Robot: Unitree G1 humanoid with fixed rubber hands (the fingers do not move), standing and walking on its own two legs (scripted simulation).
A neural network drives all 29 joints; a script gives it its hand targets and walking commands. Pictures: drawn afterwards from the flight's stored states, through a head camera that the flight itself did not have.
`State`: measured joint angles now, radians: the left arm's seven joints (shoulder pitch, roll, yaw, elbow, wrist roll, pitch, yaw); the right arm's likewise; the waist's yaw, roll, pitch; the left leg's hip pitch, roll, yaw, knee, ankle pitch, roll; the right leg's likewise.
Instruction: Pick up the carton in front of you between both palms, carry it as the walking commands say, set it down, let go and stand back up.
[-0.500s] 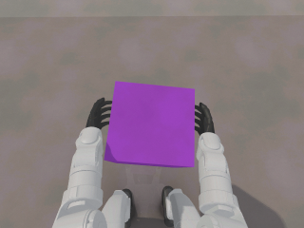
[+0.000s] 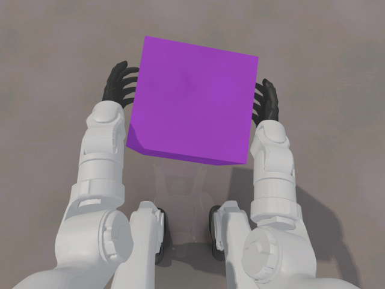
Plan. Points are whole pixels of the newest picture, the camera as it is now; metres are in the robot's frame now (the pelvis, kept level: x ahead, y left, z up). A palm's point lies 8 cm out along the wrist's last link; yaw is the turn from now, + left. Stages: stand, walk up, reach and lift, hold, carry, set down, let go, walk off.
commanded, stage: set down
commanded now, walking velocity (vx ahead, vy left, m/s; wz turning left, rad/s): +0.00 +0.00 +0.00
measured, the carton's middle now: (189, 115) +0.47 +0.00 -0.15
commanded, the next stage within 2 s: none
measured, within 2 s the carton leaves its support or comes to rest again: rests again in 1.50 s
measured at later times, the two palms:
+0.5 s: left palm (127, 108) +0.51 +0.16 -0.24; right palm (238, 125) +0.47 -0.13 -0.24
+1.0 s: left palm (135, 110) +0.54 +0.17 -0.38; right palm (227, 123) +0.50 -0.13 -0.36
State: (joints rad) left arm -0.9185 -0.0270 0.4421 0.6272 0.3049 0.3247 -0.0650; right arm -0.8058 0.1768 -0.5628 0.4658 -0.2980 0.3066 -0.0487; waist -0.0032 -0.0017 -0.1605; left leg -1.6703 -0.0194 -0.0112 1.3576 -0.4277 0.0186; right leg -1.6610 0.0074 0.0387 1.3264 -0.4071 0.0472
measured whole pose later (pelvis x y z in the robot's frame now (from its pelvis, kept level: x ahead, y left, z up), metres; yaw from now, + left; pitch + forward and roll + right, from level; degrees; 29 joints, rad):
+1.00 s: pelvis -0.03 +0.00 -0.21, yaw -3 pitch +42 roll -7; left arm -1.53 0.37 0.08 1.01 0.05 0.26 0.01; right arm -1.34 -0.01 -0.51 0.74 -0.03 0.23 -0.22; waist -0.03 -0.07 0.26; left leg -2.29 -0.04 -0.05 2.13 -0.58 0.02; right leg -2.24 0.06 0.02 2.06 -0.57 0.10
